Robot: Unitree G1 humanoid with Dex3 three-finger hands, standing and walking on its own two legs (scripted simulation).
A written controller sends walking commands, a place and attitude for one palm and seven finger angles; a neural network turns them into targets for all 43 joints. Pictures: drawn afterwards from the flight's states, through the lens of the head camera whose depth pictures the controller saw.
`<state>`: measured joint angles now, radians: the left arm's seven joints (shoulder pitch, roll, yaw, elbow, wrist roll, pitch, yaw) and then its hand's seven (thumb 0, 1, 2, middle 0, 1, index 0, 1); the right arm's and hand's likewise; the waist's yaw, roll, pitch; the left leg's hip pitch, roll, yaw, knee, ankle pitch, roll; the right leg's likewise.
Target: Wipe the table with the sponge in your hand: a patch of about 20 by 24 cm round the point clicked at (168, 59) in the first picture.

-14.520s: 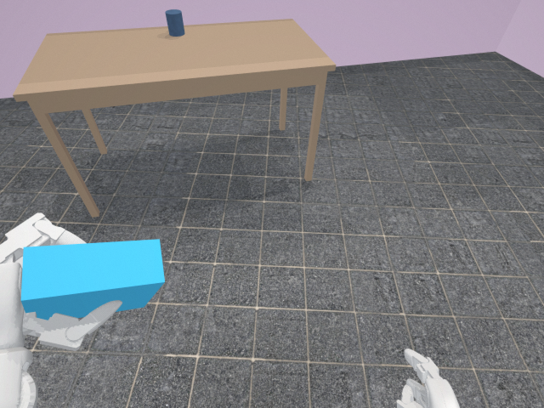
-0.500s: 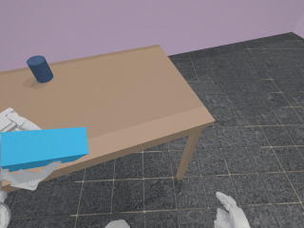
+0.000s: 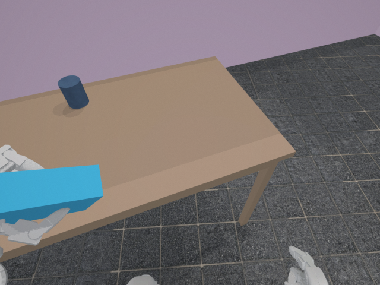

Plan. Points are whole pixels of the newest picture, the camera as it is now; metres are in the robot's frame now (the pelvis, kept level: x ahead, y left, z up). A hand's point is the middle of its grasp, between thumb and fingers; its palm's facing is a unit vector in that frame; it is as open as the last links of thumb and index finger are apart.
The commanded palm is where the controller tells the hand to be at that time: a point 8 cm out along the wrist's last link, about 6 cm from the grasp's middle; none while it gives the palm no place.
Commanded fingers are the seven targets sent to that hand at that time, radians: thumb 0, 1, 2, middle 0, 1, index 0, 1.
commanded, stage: shuffle to correct the standing spot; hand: left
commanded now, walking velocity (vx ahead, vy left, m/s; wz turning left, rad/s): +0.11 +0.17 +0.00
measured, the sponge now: (64, 193) +0.23 +0.22 +0.14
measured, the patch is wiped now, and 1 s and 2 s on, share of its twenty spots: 0.00 0.00 0.00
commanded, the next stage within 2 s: none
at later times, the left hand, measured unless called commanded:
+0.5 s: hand out of the picture +0.21 +0.36 +0.16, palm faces +0.43 -0.80 -0.42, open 9.2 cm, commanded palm +0.15 +0.39 +0.18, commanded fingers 0.00 0.10 1.30 -1.20 -1.60 -1.20 -1.60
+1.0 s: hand out of the picture +0.21 +0.39 +0.16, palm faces +0.34 -0.84 -0.43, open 9.2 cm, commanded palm +0.15 +0.43 +0.18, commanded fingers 0.00 0.10 1.30 -1.20 -1.60 -1.20 -1.60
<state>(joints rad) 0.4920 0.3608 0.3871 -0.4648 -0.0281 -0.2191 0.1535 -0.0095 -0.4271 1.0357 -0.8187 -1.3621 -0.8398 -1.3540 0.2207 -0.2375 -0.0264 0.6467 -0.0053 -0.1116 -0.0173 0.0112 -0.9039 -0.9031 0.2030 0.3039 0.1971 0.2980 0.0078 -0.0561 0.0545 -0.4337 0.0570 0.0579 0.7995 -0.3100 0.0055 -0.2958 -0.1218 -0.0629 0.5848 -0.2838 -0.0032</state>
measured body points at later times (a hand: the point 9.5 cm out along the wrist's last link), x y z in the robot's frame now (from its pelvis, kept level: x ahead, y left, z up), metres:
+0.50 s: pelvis -0.01 +0.11 -0.02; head +0.01 +0.12 +0.43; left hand +0.18 +0.40 +0.18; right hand +0.16 -0.11 -0.10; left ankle +0.02 +0.23 -0.74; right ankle +0.00 -0.03 -0.73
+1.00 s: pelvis -0.01 +0.15 +0.00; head +0.00 +0.16 +0.45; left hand +0.19 +0.43 +0.18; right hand +0.14 -0.08 -0.08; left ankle +0.01 +0.23 -0.74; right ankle -0.02 +0.05 -0.74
